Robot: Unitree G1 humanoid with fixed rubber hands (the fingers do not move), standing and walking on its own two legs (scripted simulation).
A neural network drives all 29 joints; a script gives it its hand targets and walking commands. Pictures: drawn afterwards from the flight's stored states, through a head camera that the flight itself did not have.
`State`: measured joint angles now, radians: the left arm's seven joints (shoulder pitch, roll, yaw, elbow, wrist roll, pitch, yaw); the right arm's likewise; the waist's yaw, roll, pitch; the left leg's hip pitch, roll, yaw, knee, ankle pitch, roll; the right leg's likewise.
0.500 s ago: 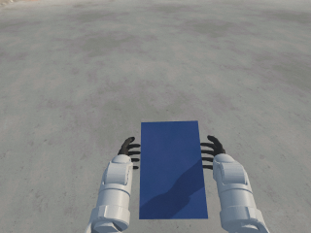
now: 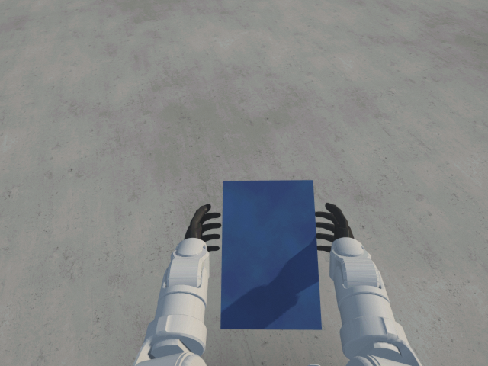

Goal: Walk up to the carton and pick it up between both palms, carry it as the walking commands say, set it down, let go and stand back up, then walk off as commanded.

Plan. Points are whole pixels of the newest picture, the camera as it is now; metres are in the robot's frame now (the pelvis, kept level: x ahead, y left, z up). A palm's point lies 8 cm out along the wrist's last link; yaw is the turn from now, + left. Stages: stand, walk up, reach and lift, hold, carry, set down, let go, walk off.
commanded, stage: set down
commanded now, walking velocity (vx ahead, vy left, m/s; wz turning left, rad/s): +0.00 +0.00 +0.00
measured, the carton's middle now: (266, 251) +0.35 +0.00 -0.10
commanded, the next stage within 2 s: none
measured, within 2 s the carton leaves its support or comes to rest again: neither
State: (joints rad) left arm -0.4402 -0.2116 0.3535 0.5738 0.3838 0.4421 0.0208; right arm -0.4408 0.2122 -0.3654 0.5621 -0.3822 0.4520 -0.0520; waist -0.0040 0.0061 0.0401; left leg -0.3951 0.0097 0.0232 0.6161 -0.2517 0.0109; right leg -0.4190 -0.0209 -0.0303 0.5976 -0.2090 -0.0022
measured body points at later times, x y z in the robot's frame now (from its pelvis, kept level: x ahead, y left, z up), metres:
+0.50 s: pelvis -0.03 +0.00 -0.07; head +0.13 +0.00 +0.36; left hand +0.36 +0.13 -0.12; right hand +0.35 -0.13 -0.12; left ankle +0.04 +0.12 -0.73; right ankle +0.06 -0.12 -0.73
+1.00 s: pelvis -0.02 +0.00 -0.14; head +0.17 +0.01 +0.27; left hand +0.39 +0.13 -0.20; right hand +0.38 -0.12 -0.21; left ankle +0.04 +0.12 -0.73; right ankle +0.06 -0.12 -0.73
